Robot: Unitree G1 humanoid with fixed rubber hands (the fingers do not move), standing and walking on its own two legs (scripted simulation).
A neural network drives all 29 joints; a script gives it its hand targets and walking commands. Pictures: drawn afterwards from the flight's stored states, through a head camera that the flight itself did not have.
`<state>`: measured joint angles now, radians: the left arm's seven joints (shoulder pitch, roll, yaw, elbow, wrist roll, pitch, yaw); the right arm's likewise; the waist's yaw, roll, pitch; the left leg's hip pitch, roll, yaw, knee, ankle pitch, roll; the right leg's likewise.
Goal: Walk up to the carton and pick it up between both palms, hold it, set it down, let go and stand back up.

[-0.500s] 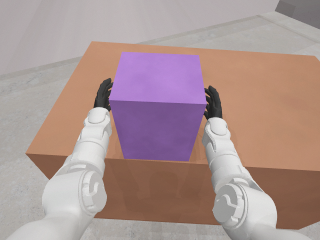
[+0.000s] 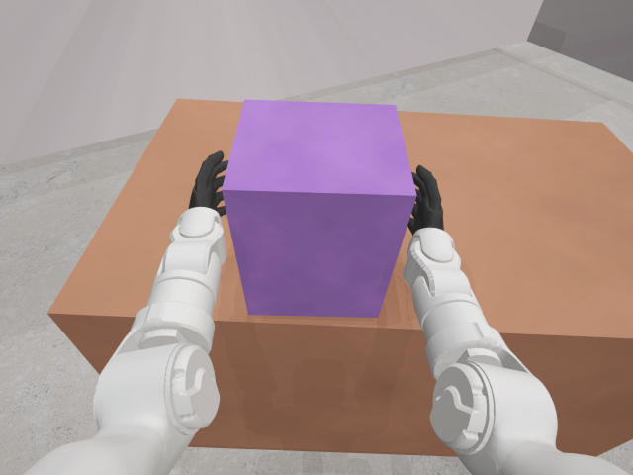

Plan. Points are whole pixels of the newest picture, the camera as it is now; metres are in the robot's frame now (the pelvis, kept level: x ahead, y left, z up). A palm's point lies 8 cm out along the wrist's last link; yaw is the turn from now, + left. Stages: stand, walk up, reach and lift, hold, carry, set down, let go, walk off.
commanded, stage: reach and lift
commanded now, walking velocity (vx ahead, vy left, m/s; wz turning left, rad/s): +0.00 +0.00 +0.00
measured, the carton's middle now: (316, 217) +0.46 +0.03 +0.10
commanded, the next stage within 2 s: none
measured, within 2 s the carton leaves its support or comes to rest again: neither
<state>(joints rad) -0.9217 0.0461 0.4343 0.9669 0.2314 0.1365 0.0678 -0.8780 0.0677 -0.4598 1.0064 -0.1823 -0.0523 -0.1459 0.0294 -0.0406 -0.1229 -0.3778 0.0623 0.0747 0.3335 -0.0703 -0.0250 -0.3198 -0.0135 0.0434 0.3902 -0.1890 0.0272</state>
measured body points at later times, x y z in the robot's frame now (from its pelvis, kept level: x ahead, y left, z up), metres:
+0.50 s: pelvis -0.01 +0.00 +0.00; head -0.03 +0.02 +0.45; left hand +0.42 +0.19 +0.18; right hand +0.42 -0.11 +0.17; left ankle +0.05 +0.14 -0.74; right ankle +0.00 -0.14 -0.74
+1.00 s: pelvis -0.01 +0.00 +0.00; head -0.05 +0.02 +0.45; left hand +0.41 +0.18 +0.21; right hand +0.42 -0.11 +0.22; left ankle +0.05 +0.14 -0.74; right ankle +0.00 -0.14 -0.74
